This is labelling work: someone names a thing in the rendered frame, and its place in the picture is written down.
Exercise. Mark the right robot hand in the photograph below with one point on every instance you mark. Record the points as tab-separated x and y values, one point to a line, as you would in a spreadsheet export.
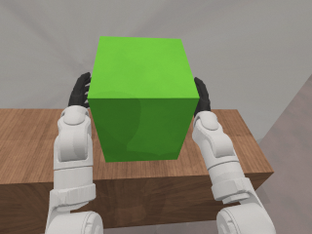
204	103

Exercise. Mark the carton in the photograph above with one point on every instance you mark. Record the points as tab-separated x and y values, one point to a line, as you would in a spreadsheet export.
142	98

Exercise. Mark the pedestal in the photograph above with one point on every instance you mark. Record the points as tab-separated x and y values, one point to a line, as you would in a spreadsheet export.
128	194

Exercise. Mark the left robot forearm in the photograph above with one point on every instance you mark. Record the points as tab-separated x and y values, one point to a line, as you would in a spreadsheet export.
73	160

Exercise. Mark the left robot hand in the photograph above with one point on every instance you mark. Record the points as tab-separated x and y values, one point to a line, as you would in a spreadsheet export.
78	95

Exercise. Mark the right robot upper arm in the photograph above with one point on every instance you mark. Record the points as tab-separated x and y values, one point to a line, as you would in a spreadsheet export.
247	218

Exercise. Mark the right robot forearm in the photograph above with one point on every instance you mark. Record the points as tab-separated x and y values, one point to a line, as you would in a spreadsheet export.
229	182

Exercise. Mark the left robot upper arm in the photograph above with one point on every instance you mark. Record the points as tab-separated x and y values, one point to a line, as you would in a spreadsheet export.
76	223

